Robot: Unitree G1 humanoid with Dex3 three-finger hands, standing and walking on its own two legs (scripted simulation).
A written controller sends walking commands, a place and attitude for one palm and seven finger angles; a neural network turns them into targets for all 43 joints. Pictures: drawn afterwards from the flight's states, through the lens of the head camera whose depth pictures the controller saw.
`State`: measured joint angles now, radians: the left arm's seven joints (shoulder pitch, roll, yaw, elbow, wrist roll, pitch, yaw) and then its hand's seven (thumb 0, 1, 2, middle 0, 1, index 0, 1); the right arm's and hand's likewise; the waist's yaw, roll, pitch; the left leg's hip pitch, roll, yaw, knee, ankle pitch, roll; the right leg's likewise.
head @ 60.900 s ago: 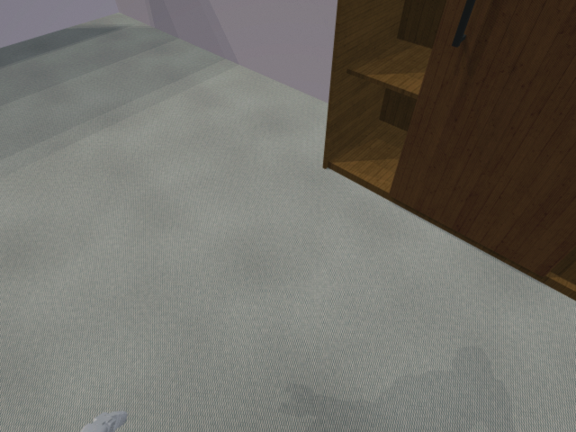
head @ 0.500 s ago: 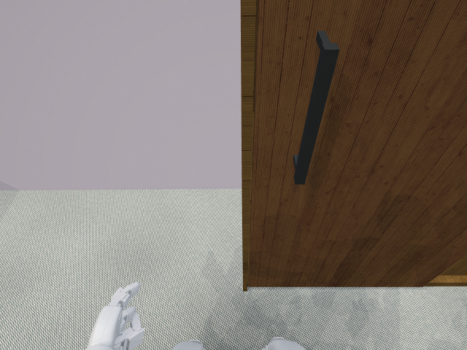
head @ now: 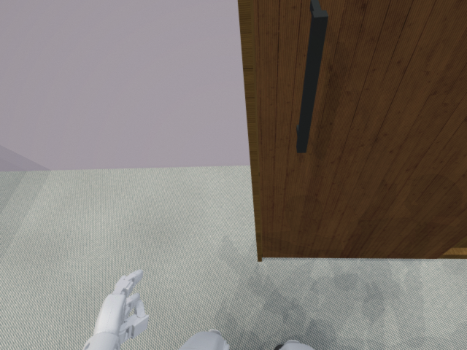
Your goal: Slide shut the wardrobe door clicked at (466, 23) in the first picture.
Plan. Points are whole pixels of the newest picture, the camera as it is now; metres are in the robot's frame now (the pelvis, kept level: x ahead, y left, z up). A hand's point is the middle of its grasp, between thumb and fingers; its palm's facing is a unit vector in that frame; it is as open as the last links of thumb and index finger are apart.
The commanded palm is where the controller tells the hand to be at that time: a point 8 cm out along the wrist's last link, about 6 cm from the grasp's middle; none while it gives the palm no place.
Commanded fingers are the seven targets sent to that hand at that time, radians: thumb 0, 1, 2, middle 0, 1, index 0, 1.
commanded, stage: step back with the hand held close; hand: right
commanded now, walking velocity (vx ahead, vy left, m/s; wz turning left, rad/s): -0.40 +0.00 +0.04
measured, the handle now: (307, 88) +0.50 -0.11 +0.16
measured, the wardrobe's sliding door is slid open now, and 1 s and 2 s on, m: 0.00 0.00 0.00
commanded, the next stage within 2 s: stop stepping back and stand still in 0.06 s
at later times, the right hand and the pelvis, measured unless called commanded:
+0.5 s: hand out of the picture +0.11 -0.26 +0.17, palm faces +0.41 +0.85 -0.32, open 7.4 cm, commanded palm +0.05 -0.30 +0.19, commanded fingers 0.00 -0.90 -0.90 0.20 0.30 0.20 0.30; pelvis -0.12 -0.01 +0.00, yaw +5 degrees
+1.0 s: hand out of the picture +0.09 -0.28 +0.17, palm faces +0.41 +0.84 -0.37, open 7.4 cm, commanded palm +0.02 -0.32 +0.19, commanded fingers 0.00 -0.90 -0.90 0.20 0.30 0.20 0.30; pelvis -0.14 -0.03 +0.00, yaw +4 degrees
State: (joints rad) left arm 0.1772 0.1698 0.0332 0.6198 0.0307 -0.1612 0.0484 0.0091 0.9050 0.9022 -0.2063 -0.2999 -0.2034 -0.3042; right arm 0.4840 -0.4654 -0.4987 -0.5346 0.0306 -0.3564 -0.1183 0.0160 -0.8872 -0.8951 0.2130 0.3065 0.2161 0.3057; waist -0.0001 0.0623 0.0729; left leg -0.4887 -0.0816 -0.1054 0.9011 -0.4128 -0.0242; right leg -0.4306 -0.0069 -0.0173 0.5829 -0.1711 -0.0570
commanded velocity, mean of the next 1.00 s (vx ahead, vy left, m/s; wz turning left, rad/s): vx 0.07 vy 0.00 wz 0.00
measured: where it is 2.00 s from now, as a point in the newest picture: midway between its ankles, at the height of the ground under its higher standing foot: outside the picture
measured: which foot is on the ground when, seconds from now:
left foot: up 0.00-0.22, down 0.24-1.00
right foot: down 0.00-0.26, up 0.28-0.44, down 0.46-1.00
